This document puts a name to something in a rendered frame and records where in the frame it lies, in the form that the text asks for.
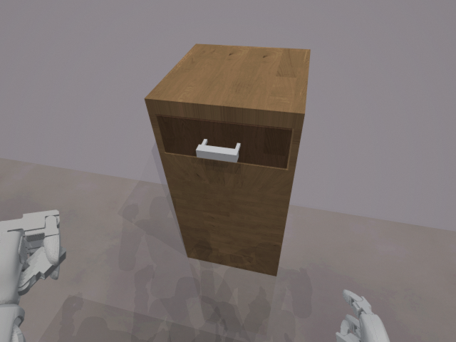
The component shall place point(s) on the cabinet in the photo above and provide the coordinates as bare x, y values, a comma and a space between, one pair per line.
233, 213

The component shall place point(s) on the robot left hand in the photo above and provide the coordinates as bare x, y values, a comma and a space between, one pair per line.
43, 244

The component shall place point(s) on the robot right hand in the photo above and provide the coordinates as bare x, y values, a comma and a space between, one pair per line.
369, 327

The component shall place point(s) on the drawer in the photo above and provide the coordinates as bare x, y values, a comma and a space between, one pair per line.
260, 144

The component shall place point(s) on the handle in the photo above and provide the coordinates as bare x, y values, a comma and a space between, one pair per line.
218, 153

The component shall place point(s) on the left robot forearm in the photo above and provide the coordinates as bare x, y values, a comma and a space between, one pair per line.
11, 317

